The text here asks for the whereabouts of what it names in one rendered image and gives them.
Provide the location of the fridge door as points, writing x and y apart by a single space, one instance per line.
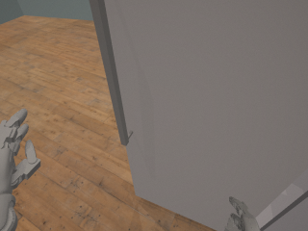
216 94

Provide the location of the left robot hand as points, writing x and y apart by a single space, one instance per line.
11 135

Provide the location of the right robot hand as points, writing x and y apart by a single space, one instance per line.
246 221

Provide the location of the robot left forearm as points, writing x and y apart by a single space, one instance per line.
8 217

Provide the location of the handle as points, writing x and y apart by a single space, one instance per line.
101 24

